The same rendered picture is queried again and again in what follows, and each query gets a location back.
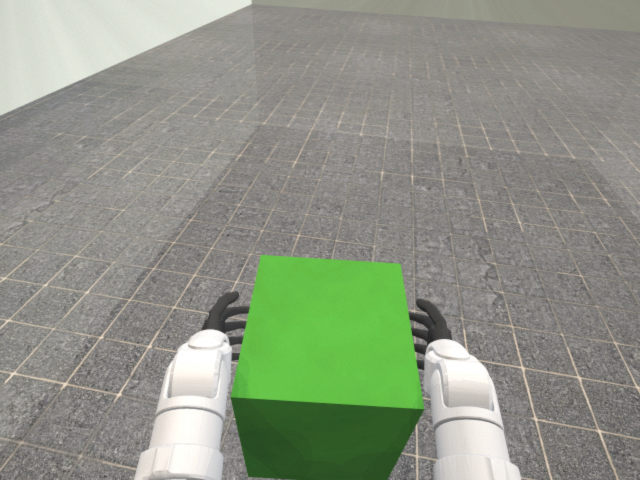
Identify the right robot hand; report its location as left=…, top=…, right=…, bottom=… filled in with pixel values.
left=409, top=298, right=452, bottom=370

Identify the left robot hand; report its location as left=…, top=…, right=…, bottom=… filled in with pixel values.
left=201, top=291, right=250, bottom=361

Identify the carton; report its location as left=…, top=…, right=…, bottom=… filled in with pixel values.
left=231, top=255, right=424, bottom=480

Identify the robot right forearm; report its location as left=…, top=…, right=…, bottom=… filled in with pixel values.
left=424, top=339, right=521, bottom=480

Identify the robot left forearm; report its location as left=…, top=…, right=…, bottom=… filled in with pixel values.
left=134, top=329, right=232, bottom=480

